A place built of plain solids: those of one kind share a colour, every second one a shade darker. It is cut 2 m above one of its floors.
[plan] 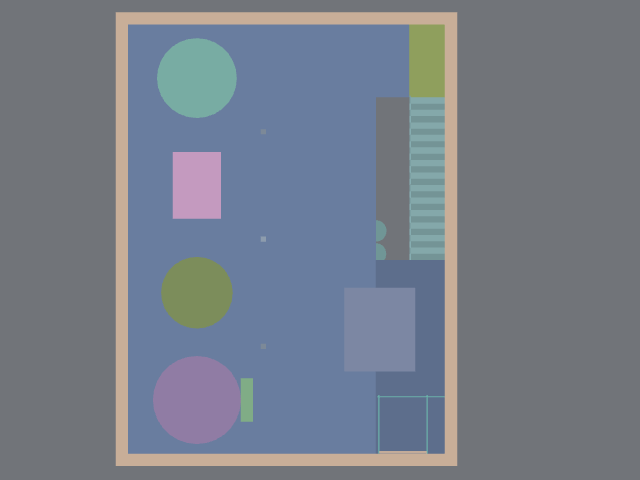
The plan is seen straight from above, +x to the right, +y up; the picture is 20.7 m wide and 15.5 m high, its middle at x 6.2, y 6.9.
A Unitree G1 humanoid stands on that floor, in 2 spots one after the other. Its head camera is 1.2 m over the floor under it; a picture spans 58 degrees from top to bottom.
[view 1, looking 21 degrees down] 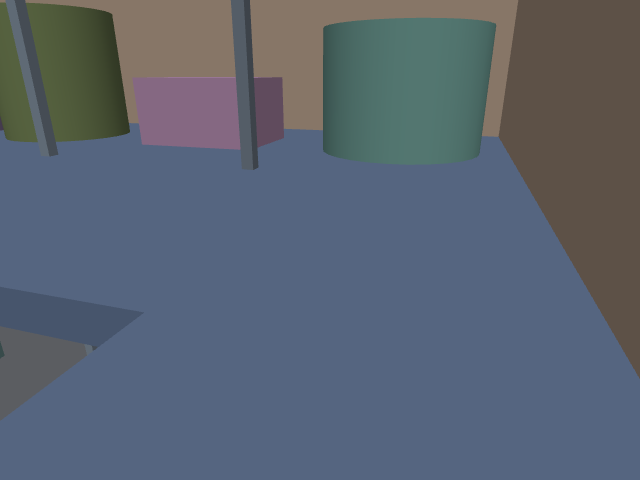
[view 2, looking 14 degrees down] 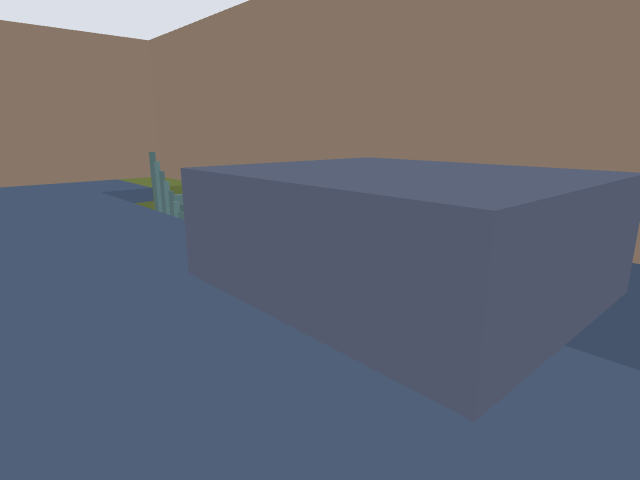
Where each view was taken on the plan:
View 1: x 9.68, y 13.01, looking -163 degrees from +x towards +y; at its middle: upper_floor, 3.35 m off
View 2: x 5.42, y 1.90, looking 48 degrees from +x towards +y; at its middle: cooler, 2.40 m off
